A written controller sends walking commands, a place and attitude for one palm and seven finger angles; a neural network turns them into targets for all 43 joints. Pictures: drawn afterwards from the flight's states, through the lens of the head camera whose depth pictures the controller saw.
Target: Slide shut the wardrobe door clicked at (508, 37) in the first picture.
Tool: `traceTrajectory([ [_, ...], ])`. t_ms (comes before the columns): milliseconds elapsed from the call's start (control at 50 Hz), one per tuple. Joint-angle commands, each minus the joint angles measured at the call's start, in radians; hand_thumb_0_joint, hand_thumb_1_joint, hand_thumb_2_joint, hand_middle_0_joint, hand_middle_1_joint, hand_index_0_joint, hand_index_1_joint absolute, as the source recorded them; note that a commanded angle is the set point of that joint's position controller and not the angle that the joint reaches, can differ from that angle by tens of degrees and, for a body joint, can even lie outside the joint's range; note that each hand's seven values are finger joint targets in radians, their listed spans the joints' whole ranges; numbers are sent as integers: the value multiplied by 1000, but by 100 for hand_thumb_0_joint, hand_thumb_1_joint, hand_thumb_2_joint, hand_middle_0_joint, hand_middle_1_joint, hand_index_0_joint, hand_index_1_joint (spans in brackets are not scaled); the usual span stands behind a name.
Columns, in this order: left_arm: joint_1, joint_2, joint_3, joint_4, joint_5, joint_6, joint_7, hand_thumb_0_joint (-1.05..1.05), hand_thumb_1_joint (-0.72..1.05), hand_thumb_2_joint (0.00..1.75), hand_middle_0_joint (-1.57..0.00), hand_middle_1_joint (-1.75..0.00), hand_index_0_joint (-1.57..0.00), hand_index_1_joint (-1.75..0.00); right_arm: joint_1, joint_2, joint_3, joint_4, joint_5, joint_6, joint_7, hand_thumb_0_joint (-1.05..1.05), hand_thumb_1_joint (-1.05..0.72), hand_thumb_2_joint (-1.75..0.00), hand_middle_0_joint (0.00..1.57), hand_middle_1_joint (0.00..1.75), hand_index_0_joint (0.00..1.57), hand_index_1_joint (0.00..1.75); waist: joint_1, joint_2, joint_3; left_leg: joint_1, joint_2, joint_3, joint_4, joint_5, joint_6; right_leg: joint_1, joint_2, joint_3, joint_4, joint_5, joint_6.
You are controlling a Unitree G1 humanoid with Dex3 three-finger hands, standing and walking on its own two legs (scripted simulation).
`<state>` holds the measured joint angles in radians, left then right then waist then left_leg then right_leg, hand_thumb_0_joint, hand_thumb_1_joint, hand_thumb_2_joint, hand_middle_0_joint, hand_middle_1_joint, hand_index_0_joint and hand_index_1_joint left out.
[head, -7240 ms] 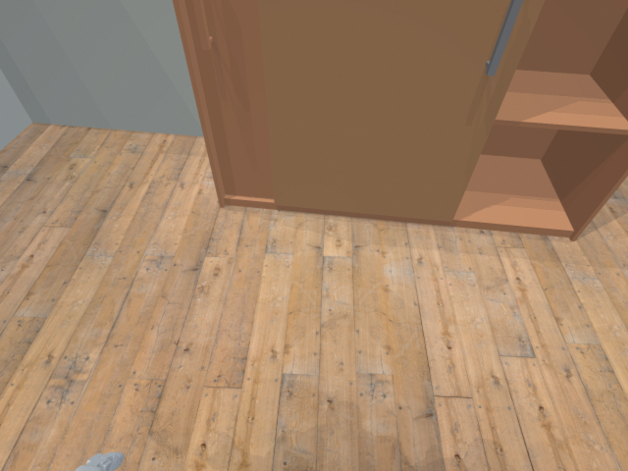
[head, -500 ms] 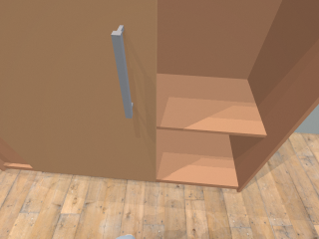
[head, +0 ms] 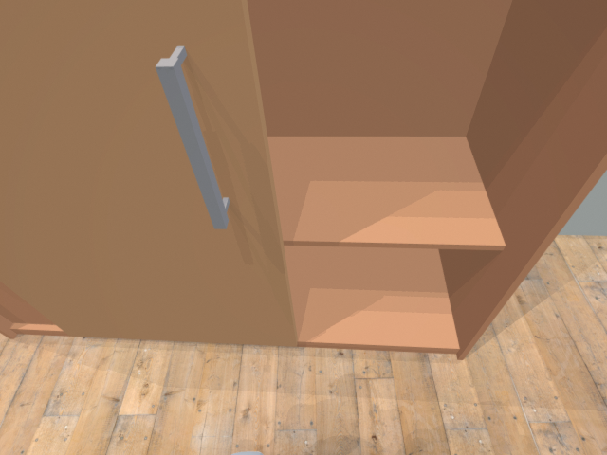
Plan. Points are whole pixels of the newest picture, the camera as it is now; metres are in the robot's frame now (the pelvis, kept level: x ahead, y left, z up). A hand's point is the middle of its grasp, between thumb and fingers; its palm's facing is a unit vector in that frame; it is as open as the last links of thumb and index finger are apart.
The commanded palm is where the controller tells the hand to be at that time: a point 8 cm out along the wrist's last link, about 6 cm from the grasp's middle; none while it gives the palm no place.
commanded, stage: come to a stop and stand still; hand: left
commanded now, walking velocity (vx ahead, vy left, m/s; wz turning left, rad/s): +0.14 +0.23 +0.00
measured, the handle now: (203, 151) +0.51 +0.20 +0.12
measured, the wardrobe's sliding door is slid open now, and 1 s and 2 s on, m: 0.53 0.53 0.53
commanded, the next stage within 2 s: look again from close up in 1.00 s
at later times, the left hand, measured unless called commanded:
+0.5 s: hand out of the picture -0.01 +0.22 -0.17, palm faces +0.09 -0.97 -0.22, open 7.3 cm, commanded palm none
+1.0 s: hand out of the picture -0.01 +0.20 -0.17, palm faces +0.03 -0.98 -0.21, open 7.3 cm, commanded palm none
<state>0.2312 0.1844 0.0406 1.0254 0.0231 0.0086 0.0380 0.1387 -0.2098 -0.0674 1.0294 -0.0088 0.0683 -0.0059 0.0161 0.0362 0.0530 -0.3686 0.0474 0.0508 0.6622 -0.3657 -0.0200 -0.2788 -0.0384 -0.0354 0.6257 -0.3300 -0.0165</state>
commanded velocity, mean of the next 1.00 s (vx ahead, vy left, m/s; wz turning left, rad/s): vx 0.01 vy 0.03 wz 0.00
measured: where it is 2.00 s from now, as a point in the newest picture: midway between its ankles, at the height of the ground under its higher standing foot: outside the picture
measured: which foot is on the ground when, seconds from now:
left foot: up 0.00-0.34, down 0.36-1.00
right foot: down 0.00-1.00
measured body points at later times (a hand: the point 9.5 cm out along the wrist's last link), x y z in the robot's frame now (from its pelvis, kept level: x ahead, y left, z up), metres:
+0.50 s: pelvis -0.02 +0.03 +0.01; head -0.01 +0.03 +0.46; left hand -0.01 +0.27 -0.15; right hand +0.02 -0.20 -0.14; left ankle -0.04 +0.15 -0.73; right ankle +0.00 -0.11 -0.73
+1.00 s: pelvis -0.01 +0.03 +0.01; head +0.00 +0.02 +0.46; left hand -0.01 +0.25 -0.15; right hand -0.01 -0.18 -0.16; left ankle -0.04 +0.15 -0.73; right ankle +0.01 -0.11 -0.73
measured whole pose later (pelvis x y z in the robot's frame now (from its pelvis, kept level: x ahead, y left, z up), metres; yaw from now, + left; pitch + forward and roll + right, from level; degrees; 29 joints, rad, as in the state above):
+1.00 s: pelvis -0.01 +0.03 +0.01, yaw +0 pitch -1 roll +0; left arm 0.27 0.14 0.00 1.13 0.01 -0.02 0.04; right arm 0.32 -0.15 0.00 1.05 -0.01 -0.01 -0.02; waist -0.01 0.03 0.03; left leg -0.19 0.03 0.03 0.54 -0.34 -0.01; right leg -0.26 -0.05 -0.04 0.54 -0.26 0.03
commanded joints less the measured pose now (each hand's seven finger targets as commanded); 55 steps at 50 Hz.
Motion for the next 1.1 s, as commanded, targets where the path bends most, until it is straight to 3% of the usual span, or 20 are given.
traceTrajectory([
  [0, -11, 187, 30, -54, 4, -18, -1, 0, 90, 90, -20, -30, -20, -30, 30, -65, -5, -51, -8, -24, 10, 0, -90, -90, 20, 30, 20, 30, -8, -200, 35, -39, -5, -78, 211, -36, 7, -60, -280, 326, -422, 19, -134],
  [60, 13, 190, 38, -56, 3, -21, 1, 0, 90, 90, -20, -30, -20, -30, 76, -62, 0, -40, -7, -32, 11, 0, -90, -90, 20, 30, 20, 30, 7, -160, 12, -59, -13, -62, 216, -2, -9, 39, -269, 240, -374, 182, -130],
  [180, 116, 202, 50, -17, 5, -23, 10, 0, 90, 90, -20, -30, -20, -30, 55, -52, 13, -74, 0, -42, -2, 0, -90, -90, 20, 30, 20, 30, 59, -189, -83, -50, -29, -40, 40, -80, -26, 260, -296, 241, -279, 590, -172],
  [240, 71, 197, 45, -10, 2, -16, 8, 0, 90, 90, -20, -30, -20, -30, 111, -37, 16, -53, 4, -43, -7, 0, -90, -90, 20, 30, 20, 30, 29, -205, -96, 73, -42, -18, -97, -14, -20, 193, -259, 205, -280, 490, -142],
  [280, 26, 180, 38, -8, -5, -10, 7, 0, 90, 90, -20, -30, -20, -30, 177, -33, 22, -20, 0, -52, -10, 0, -90, -90, 20, 30, 20, 30, -11, -201, -81, 236, -44, -1, -274, 131, -11, 66, -204, 172, -268, 303, -87],
  [300, 14, 151, 31, -9, -11, -6, 5, 0, 90, 90, -20, -30, -20, -30, 193, -43, 24, -6, -2, -60, -12, 0, -90, -90, 20, 30, 20, 30, -17, -155, -69, 290, -17, -20, -323, 165, 0, 11, -154, 140, -240, 204, -55],
  [340, 25, 81, 18, -12, -13, 1, -3, 0, 90, 90, -20, -30, -20, -30, 178, -108, 18, -15, -8, -67, -17, 0, -90, -90, 20, 30, 20, 30, 3, 34, -63, 228, 149, -173, -358, 218, 63, -10, -44, 34, -152, 58, 3],
  [360, 24, 62, 15, -14, -12, 0, -6, 0, 90, 90, -20, -30, -20, -30, 152, -125, 21, -24, -11, -64, -20, 0, -90, -90, 20, 30, 20, 30, 11, 29, -34, 133, 163, -174, -370, 167, 74, 24, -26, 7, -157, 63, 15],
  [380, 8, 57, 9, 9, -7, 8, -6, 0, 90, 90, -20, -30, -20, -30, 123, -109, 25, -11, -10, -69, -21, 0, -90, -90, 20, 30, 20, 30, 8, 130, 2, 91, 149, -187, -444, 84, 74, 49, -23, -14, -134, 64, 25],
  [400, 10, 63, 6, 16, -5, 9, -8, 0, 90, 90, -20, -30, -20, -30, 117, -103, 30, -11, -7, -70, -24, 0, -90, -90, 20, 30, 20, 30, 11, 155, 22, 70, 138, -186, -464, 74, 73, 64, -20, -13, -129, 77, 25],
  [460, 60, 67, -5, 61, -5, 3, -11, 0, 90, 90, -20, -30, -20, -30, 119, -81, 36, 2, -4, -73, -28, 0, -90, -90, 20, 30, 20, 30, 21, 75, 24, 86, 99, -138, -431, 74, 61, 98, -36, 11, -187, 142, 21],
  [540, 67, 74, -13, 90, -9, -9, -8, 0, 90, 90, -20, -30, -20, -30, 165, -57, 42, 30, 2, -78, -29, 0, -90, -90, 20, 30, 20, 30, 2, -25, 14, 138, 68, -99, -378, 158, 40, 100, -58, 45, -247, 198, 16],
  [620, 79, 69, -17, 106, -12, -18, -4, 0, 90, 90, -20, -30, -20, -30, 187, -45, 49, 53, 2, -87, -31, 0, -90, -90, 20, 30, 20, 30, -6, -23, -8, 191, 65, -76, -353, 261, 30, 101, -69, 53, -254, 252, 14],
  [780, 99, 49, -21, 121, -14, -22, 0, 0, 90, 90, -20, -30, -20, -30, 216, -22, 53, 78, 2, -90, -35, 0, -90, -90, 20, 30, 20, 30, -7, -18, 7, 190, 62, -69, -355, 249, 26, 106, -64, 58, -263, 250, 10],
  [800, 165, 80, -30, 138, -1, -49, 40, 0, 90, 90, -20, -30, -20, -30, 124, -66, 51, 11, 8, -106, -18, 0, -90, -90, 20, 30, 20, 30, 19, -43, 28, 110, 77, -24, -154, 347, 5, 104, -119, 91, -214, 554, 2],
  [820, 148, 113, -22, 97, -8, -58, 29, 0, 90, 90, -20, -30, -20, -30, 184, -12, 51, -12, 1, -98, -16, 0, -90, -90, 20, 30, 20, 30, -23, -8, -55, 137, 16, -42, -199, 113, 10, 121, -142, 129, -207, 427, -20],
  [860, 92, 102, -26, 66, -11, -54, 10, 0, 90, 90, -20, -30, -20, -30, 206, -16, 58, -23, -7, -96, -10, 0, -90, -90, 20, 30, 20, 30, -24, 19, -60, 125, 26, -57, -224, 131, 29, 74, -90, 79, -172, 167, -23],
  [920, 100, 66, -31, 62, -10, -45, 3, 0, 90, 90, -20, -30, -20, -30, 235, -30, 60, -21, -6, -110, -19, 0, -90, -90, 20, 30, 20, 30, -19, 32, -50, 119, 62, -81, -233, 293, 47, 84, -57, 40, -135, 217, -14],
  [980, 90, 67, -32, 61, -12, -41, -2, 0, 90, 90, -20, -30, -20, -30, 234, -36, 62, -19, -5, -108, -22, 0, -90, -90, 20, 30, 20, 30, -19, -23, -11, 107, 53, -78, -246, 268, 47, 74, -59, 44, -140, 241, -11],
  [1080, 86, 77, -28, 53, -13, -35, -3, 0, 90, 90, -20, -30, -20, -30, 232, -40, 63, 0, -5, -106, -22, 0, -90, -90, 20, 30, 20, 30, -14, -37, 18, 104, 49, -76, -279, 219, 46, 68, -60, 52, -156, 222, -8],
])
